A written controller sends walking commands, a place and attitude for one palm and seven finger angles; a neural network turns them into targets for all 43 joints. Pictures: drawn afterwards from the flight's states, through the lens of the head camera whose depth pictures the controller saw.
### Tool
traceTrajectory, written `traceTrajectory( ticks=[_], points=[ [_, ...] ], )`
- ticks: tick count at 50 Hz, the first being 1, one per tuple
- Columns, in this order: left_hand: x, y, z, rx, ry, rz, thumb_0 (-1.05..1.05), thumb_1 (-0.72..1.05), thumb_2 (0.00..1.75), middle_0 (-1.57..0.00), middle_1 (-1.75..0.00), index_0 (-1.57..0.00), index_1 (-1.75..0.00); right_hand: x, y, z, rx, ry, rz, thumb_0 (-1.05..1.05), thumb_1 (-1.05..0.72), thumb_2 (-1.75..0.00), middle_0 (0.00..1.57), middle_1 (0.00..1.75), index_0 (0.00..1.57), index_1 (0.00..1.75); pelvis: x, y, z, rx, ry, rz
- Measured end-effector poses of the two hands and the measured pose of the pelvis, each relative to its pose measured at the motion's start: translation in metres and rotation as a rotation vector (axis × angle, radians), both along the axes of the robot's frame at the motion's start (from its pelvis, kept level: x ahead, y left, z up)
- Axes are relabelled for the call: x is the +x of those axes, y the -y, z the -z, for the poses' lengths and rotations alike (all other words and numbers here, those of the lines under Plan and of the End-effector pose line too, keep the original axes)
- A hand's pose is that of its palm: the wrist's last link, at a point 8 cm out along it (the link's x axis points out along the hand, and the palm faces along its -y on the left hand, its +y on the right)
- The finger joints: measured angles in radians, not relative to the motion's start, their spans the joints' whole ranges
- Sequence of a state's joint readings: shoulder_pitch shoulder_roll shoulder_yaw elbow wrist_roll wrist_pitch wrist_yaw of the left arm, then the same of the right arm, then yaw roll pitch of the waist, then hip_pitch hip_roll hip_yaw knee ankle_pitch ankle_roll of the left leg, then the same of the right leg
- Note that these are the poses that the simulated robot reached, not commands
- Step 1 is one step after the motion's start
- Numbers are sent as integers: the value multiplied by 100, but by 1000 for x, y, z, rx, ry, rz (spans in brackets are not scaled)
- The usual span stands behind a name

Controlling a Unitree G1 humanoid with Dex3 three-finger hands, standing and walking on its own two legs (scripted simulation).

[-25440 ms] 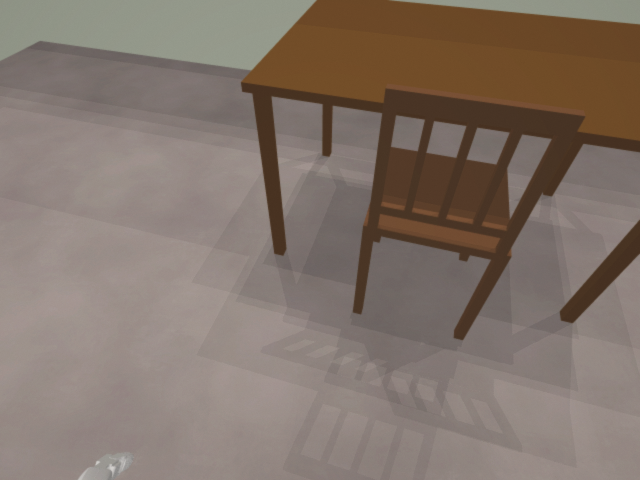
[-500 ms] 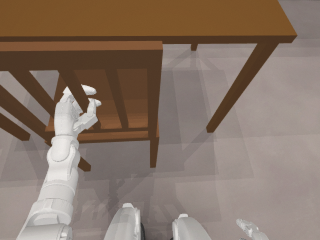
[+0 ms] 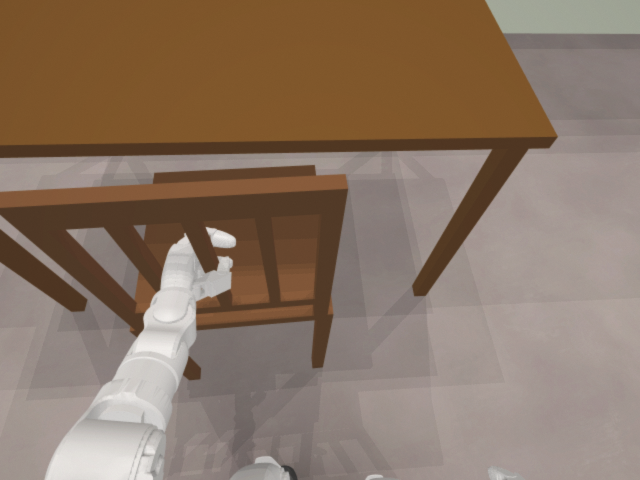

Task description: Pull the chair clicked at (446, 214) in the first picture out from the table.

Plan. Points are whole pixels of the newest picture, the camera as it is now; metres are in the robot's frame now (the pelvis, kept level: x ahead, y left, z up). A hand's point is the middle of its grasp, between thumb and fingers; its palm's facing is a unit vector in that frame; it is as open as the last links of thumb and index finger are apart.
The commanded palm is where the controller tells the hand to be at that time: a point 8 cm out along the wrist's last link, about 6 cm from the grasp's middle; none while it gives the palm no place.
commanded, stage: step backward, pulling the chair out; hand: left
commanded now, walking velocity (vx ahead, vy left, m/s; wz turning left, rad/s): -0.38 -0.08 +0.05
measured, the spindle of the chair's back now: (211, 266) +0.41 +0.16 -0.07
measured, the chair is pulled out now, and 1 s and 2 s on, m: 0.04 0.18 0.33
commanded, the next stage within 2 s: none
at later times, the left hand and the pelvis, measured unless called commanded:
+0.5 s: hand (247, 332) +0.30 +0.10 -0.05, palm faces +0.03 -0.99 -0.16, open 5.2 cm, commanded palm +0.29 +0.15 -0.05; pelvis -0.06 -0.03 +0.01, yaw +0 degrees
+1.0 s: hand (235, 371) +0.25 +0.11 -0.05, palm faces -0.01 -0.98 -0.18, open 5.3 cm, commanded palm +0.24 +0.15 -0.05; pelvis -0.12 -0.02 +0.01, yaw -2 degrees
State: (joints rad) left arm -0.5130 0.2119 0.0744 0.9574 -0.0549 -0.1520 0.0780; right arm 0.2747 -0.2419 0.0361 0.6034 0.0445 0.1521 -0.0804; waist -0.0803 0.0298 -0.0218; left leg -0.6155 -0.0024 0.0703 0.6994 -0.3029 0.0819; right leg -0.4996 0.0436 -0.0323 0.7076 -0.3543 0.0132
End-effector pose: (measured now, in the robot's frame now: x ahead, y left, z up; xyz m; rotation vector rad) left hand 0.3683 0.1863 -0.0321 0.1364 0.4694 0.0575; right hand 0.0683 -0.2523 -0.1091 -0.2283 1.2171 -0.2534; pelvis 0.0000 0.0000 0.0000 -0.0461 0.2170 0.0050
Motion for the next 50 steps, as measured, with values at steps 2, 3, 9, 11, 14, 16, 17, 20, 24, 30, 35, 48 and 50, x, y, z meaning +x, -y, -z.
traceTrajectory(
  ticks=[2, 3, 9, 11, 14, 16, 17, 20, 24, 30, 35, 48, 50],
  points=[
    [-2, 1, 0, 0, -6, 9, 6, 74, 80, -32, -114, -48, -145, -4, 4, -2, -12, 2, 2, 1, -90, -90, 20, 30, 21, 30, -3, -1, -2, 8, 18, 1],
    [-4, 1, 0, 1, -6, 11, 6, 74, 80, -32, -114, -48, -145, -6, 6, -2, -15, 3, 1, 1, -90, -90, 20, 30, 21, 30, -5, -1, -3, 14, 27, 3],
    [-19, 7, -1, 16, -9, 5, 5, 73, 79, -33, -113, -49, -145, -19, 9, 9, 22, 1, -3, 1, -91, -90, 20, 30, 20, 30, -20, 4, -5, 38, 63, 23],
    [-27, 11, -1, 18, -13, -2, 5, 73, 79, -33, -113, -49, -145, -24, 9, 12, 45, -4, -1, 1, -91, -90, 20, 30, 20, 30, -25, 8, -8, 33, 72, 22],
    [-41, 18, -2, 19, -21, -13, 5, 73, 78, -33, -112, -50, -145, -32, 9, 13, 71, -10, 3, 1, -91, -90, 20, 30, 20, 30, -31, 16, -11, 21, 81, 18],
    [-51, 23, -2, 18, -26, -16, 5, 72, 78, -32, -112, -50, -145, -36, 11, 12, 78, -8, 5, 1, -91, -90, 20, 30, 21, 30, -36, 22, -13, 16, 85, 16],
    [-55, 26, -3, 18, -28, -16, 5, 72, 78, -32, -112, -50, -145, -37, 13, 11, 77, -5, 4, 1, -91, -90, 20, 30, 21, 30, -38, 25, -13, 16, 88, 15],
    [-67, 33, -3, 16, -37, -21, 4, 72, 77, -31, -112, -50, -145, -40, 23, 8, 60, 13, -1, 1, -91, -90, 20, 30, 21, 30, -46, 31, -14, 13, 102, 9],
    [-81, 39, -4, 13, -49, -19, 5, 72, 77, -30, -111, -50, -145, -42, 40, 4, 14, 51, 0, 1, -90, -90, 20, 30, 21, 30, -59, 31, -13, 8, 126, -4],
    [-96, 40, -4, 13, -56, 17, 4, 72, 76, -28, -111, -50, -145, -46, 52, -8, -61, 102, 10, 1, -91, -90, 20, 30, 20, 30, -72, 19, -13, 7, 157, -14],
    [-103, 35, -4, 16, -43, 77, 3, 71, 76, -27, -114, -50, -145, -50, 38, -15, -88, 130, 3, 1, -91, -90, 20, 30, 20, 30, -79, 5, -12, 11, 170, -6],
    [-126, 28, -4, 28, -44, 48, 4, 69, 81, -29, -114, -50, -145, -73, -29, -4, 71, 177, -104, 1, -90, -90, 20, 30, 21, 30, -112, 9, -16, -10, 192, 33],
    [-131, 28, -4, 34, -42, 32, 4, 69, 81, -30, -114, -50, -145, -81, -28, -1, 88, 179, -109, 1, -90, -89, 21, 30, 21, 30, -119, 15, -14, -12, 190, 35]
  ],
)
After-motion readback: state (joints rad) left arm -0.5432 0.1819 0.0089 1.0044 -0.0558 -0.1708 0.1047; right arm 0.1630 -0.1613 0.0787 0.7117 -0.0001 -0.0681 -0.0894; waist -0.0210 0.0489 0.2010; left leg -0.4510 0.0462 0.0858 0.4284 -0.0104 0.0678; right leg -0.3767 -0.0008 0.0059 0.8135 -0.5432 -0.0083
